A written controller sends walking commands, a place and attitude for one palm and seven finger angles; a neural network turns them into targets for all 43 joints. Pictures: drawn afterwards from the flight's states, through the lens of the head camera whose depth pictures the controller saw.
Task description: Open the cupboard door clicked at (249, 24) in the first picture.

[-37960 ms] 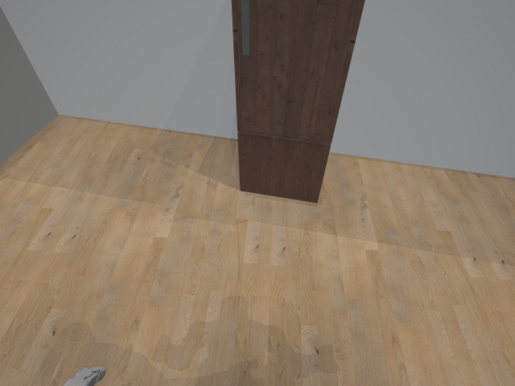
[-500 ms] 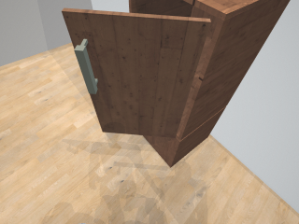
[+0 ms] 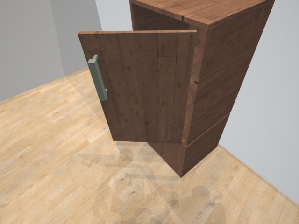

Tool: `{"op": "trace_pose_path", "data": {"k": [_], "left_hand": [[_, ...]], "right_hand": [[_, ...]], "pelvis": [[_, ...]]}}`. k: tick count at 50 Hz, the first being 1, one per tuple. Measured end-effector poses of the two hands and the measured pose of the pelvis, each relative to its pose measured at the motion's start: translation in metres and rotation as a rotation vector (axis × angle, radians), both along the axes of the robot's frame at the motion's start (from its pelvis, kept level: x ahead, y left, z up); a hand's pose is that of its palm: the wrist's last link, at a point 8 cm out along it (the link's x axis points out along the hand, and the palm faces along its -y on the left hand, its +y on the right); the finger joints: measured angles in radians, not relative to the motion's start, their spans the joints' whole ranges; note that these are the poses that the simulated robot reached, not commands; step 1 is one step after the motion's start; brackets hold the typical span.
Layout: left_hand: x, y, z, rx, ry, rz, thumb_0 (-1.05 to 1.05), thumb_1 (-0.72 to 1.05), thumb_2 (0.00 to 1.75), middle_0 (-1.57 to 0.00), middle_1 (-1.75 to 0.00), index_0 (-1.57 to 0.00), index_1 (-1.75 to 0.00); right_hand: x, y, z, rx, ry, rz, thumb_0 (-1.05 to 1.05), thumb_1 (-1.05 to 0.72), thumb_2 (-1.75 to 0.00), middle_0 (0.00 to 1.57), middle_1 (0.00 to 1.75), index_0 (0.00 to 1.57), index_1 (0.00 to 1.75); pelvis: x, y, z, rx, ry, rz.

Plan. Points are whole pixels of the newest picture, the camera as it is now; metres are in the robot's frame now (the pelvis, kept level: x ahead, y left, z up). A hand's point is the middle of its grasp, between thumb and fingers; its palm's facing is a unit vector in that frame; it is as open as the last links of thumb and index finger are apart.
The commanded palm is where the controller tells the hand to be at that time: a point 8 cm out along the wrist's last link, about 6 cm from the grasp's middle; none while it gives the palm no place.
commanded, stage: come to a stop and stand still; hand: left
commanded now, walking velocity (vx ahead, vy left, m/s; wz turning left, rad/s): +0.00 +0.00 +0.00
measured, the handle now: (99, 78) +0.57 +0.23 +0.09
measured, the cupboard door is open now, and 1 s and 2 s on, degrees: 47 47 47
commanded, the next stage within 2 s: look again from close up in 0.28 s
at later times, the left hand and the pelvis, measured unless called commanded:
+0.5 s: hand out of the picture +0.06 +0.20 -0.16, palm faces -0.03 -0.97 -0.24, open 7.4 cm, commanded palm none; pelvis +0.01 +0.01 +0.00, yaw +0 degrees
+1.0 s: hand out of the picture +0.10 +0.20 -0.16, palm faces +0.00 -0.96 -0.26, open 7.4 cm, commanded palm +0.15 +0.25 -0.07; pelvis +0.06 +0.00 +0.01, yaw +0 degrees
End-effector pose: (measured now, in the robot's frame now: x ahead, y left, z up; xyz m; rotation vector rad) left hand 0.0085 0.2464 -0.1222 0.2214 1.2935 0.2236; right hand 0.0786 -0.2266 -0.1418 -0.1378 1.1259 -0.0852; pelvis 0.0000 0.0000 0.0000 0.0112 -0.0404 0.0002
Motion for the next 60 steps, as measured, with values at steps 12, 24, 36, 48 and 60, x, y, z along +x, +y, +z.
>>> {"op": "trace_pose_path", "data": {"k": [12, 24, 36, 48, 60], "left_hand": [[0.004, 0.003, 0.001, -0.016, 0.007, -0.038, 0.0, 0.91, 0.9, -0.2, -0.29, -0.2, -0.3], [0.039, 0.0, -0.007, -0.051, -0.014, -0.072, 0.0, 0.91, 0.9, -0.2, -0.29, -0.2, -0.3], [0.064, 0.003, -0.005, -0.042, -0.007, -0.062, 0.0, 0.91, 0.9, -0.2, -0.29, -0.2, -0.3], [0.08, 0.005, -0.004, -0.031, 0.001, -0.049, 0.0, 0.91, 0.9, -0.2, -0.29, -0.2, -0.3], [0.221, 0.011, 0.14, -0.02, -1.095, -0.007, 0.01, 0.82, 0.86, -0.2, -0.35, -0.2, -0.36]], "right_hand": [[-0.085, -0.014, -0.004, -0.039, 0.221, -0.044, 0.01, -0.91, -0.9, 0.2, 0.3, 0.2, 0.3], [-0.105, -0.012, 0.004, -0.064, 0.313, -0.077, 0.01, -0.91, -0.9, 0.2, 0.3, 0.2, 0.3], [-0.027, 0.0, 0.002, -0.043, 0.197, -0.035, 0.01, -0.91, -0.9, 0.2, 0.3, 0.2, 0.3], [0.033, -0.009, 0.007, -0.066, 0.121, -0.002, 0.0, -0.91, -0.9, 0.2, 0.3, 0.2, 0.3], [0.119, -0.024, 0.044, -0.107, -0.407, 0.004, 0.01, -0.91, -0.9, 0.2, 0.3, 0.2, 0.3]], "pelvis": [[-0.01, 0.001, 0.003, 0.0, 0.027, 0.001], [0.005, 0.006, 0.004, 0.005, 0.032, -0.001], [0.034, 0.008, 0.007, 0.0, 0.038, -0.002], [0.054, 0.005, 0.007, -0.001, 0.042, -0.002], [0.052, -0.001, -0.009, -0.002, 0.114, 0.04]]}}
